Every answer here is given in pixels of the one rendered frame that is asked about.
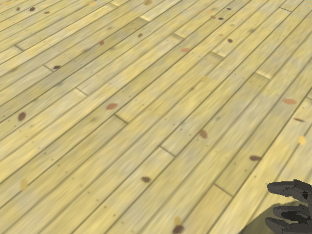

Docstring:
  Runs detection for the robot right hand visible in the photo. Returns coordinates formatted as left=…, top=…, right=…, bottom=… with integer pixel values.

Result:
left=264, top=179, right=312, bottom=234

